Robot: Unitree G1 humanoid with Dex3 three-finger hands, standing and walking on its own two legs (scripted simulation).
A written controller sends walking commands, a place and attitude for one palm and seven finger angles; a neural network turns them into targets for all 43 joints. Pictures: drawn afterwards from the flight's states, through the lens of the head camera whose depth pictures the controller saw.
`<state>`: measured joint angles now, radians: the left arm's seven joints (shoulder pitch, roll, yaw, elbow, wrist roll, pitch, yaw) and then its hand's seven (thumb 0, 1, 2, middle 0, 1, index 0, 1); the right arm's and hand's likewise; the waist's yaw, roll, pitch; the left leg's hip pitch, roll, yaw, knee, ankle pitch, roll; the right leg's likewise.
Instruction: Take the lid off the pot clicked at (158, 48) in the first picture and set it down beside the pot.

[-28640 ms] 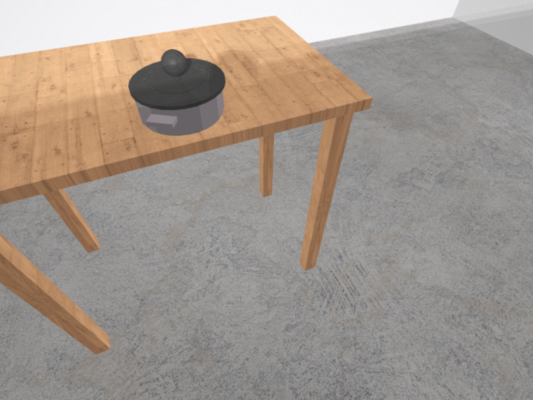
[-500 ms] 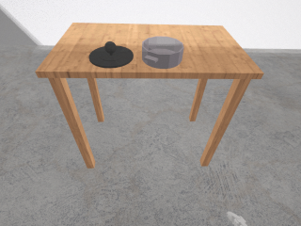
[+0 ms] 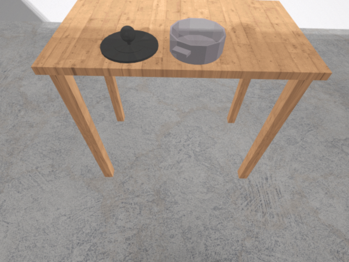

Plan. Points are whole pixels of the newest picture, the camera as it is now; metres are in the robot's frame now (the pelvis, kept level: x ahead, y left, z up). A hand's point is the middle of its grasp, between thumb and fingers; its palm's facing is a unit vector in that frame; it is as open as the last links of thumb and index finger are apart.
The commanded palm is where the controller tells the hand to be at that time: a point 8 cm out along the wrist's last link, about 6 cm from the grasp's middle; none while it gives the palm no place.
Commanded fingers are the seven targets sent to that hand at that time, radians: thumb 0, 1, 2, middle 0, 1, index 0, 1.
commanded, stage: stop stepping back and stand still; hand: left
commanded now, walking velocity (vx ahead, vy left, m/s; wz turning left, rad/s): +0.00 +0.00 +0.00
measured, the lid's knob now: (127, 34) +0.75 +0.19 +0.12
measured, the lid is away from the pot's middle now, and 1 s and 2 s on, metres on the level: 0.23 0.23 0.23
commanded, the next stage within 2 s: let the arm hang, fingers relaxed in 0.26 s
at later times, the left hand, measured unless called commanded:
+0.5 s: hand out of the picture +0.06 +0.18 -0.17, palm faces +0.00 -0.98 -0.21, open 7.2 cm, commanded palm none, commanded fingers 0.00 0.90 0.90 -0.20 -0.30 -0.20 -0.30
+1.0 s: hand out of the picture +0.05 +0.19 -0.17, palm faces +0.00 -0.98 -0.20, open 7.3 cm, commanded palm none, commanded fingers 0.00 0.90 0.90 -0.20 -0.30 -0.20 -0.30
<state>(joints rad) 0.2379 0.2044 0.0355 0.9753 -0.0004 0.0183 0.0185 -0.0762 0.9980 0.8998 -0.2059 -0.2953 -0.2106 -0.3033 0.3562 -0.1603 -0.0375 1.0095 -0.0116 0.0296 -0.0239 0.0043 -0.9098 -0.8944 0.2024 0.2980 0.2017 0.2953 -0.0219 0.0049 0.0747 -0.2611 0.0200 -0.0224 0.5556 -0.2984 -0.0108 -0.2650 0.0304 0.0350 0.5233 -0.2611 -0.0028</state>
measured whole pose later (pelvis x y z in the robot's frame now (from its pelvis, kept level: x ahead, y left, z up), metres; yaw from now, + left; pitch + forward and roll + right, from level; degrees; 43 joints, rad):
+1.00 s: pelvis +0.02 +0.01 +0.01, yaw -1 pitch -1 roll +0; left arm 0.24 0.15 0.02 1.12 0.01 0.00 0.03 0.01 0.91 0.90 -0.20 -0.29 -0.20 -0.30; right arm 0.29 -0.12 -0.04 1.09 -0.01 0.01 -0.04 0.00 -0.91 -0.89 0.20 0.30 0.20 0.30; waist -0.02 0.02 0.05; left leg -0.16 0.01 0.01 0.46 -0.30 0.00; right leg -0.18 0.02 0.07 0.45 -0.26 0.01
